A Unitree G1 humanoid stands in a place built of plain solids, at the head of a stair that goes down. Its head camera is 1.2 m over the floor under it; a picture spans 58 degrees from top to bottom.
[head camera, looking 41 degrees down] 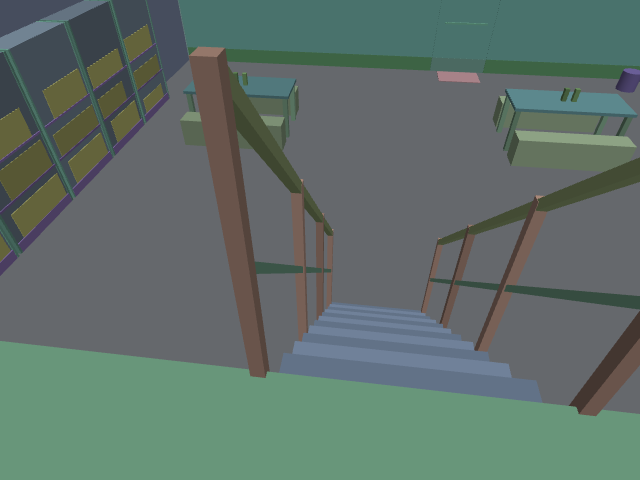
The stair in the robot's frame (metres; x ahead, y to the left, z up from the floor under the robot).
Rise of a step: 0.20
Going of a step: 0.20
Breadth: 0.92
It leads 7 degrees to the right of straight ahead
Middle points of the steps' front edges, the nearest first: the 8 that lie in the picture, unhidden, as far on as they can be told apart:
0.70 -0.29 0.00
0.90 -0.32 -0.19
1.10 -0.34 -0.40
1.30 -0.37 -0.60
1.50 -0.40 -0.81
1.71 -0.42 -1.01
1.91 -0.45 -1.22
2.11 -0.47 -1.42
